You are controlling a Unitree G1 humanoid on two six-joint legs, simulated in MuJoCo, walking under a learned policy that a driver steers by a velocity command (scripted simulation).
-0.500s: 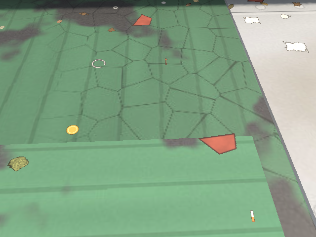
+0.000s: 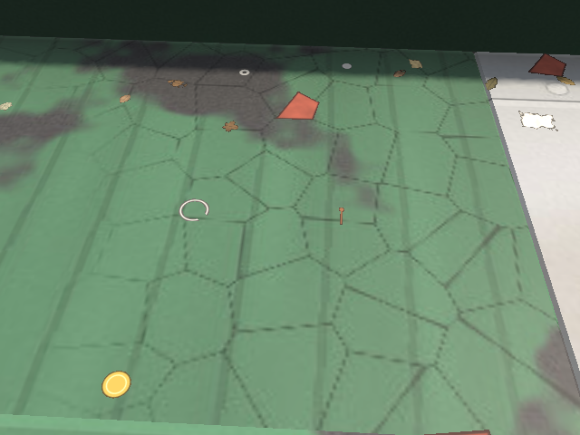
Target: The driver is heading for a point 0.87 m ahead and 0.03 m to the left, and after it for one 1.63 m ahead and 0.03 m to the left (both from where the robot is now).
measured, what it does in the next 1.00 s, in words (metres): walks ahead: left foot, then right foot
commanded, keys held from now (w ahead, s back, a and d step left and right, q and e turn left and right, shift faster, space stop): w+shift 0.62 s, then shift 0.38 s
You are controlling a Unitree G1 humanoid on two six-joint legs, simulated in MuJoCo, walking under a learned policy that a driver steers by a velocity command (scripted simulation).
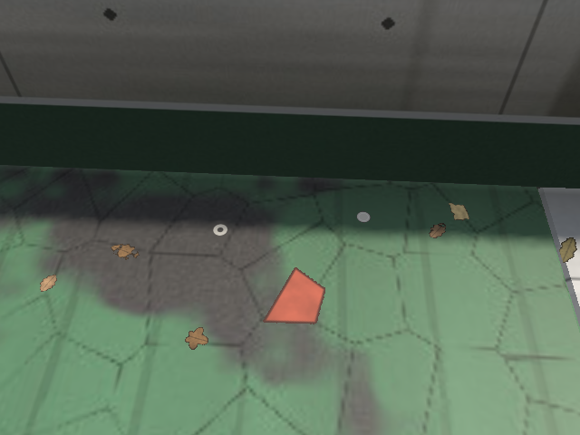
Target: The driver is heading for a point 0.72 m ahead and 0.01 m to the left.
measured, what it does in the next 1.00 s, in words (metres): walks ahead: left foot, then right foot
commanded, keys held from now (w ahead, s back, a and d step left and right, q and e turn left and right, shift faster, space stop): shift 0.82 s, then w+shift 0.18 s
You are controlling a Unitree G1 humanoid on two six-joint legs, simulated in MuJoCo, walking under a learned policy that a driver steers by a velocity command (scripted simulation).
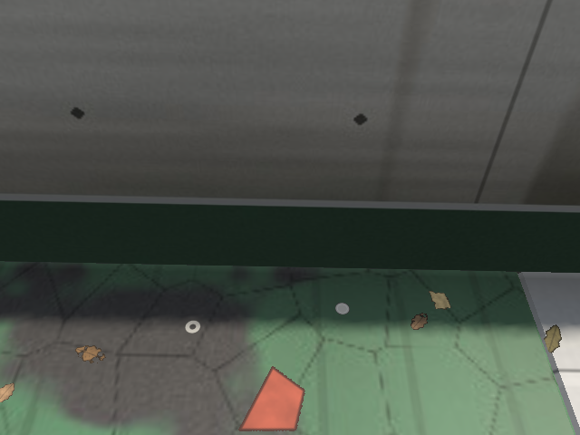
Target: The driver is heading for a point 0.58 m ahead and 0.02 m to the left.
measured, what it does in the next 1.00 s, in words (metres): walks ahead: left foot, then right foot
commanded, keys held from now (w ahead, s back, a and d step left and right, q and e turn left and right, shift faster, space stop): w+shift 0.56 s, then shift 0.44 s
